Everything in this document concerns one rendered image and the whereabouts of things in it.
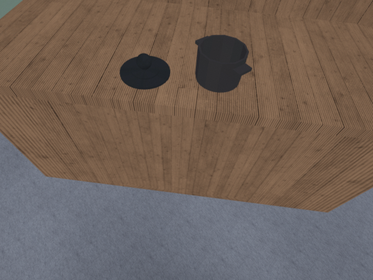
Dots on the knob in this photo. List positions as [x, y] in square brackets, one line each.
[144, 61]

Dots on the pot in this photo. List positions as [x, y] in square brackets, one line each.
[220, 63]

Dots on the table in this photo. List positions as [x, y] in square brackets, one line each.
[296, 132]

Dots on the lid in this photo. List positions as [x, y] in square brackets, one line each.
[135, 77]

